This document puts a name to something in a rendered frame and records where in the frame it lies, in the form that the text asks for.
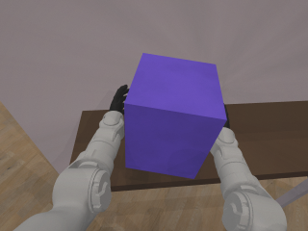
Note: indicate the right robot upper arm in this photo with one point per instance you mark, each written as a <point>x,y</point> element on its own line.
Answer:
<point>246,211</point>

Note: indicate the carton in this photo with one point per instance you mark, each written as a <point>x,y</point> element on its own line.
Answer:
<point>173,114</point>

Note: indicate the left robot hand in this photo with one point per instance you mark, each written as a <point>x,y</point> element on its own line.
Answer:
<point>117,103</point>

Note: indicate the robot right forearm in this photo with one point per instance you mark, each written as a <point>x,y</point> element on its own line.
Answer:
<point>233,171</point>

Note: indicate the left robot upper arm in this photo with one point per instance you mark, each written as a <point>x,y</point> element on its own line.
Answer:
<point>79,195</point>

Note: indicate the robot left forearm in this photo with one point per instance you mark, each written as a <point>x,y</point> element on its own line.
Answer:
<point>104,145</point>

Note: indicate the right robot hand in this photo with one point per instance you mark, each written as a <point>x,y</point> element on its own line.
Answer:
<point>227,123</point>

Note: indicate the table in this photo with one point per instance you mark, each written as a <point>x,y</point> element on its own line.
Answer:
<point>273,137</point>

